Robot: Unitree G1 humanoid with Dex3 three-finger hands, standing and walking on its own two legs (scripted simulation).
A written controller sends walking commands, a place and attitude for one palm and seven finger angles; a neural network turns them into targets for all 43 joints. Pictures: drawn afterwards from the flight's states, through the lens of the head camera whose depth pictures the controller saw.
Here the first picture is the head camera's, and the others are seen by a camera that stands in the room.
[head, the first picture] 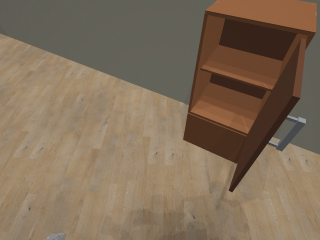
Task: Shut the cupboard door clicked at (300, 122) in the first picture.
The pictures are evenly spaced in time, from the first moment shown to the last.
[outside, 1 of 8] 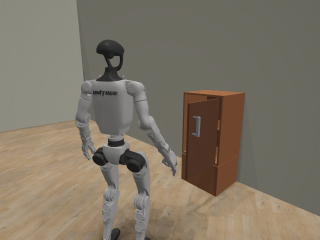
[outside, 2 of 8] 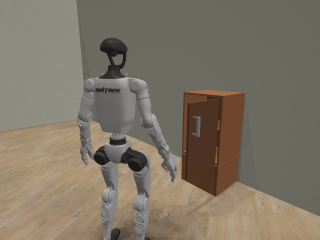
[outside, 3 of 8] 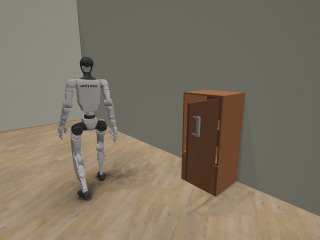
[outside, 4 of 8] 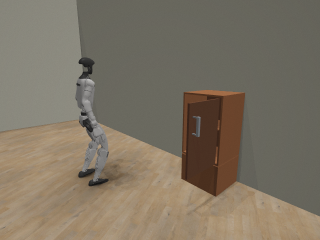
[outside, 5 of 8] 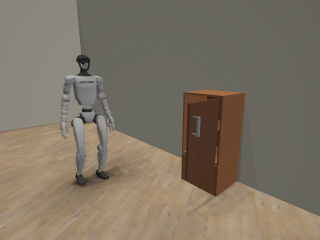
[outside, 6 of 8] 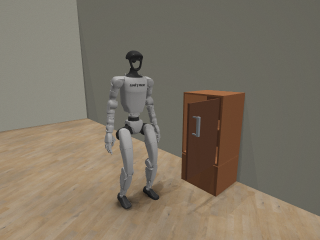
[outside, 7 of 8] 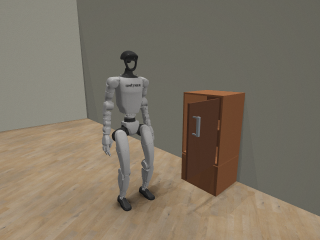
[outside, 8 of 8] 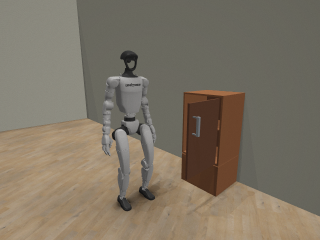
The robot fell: no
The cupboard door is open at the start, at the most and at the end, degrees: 90 90 90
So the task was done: no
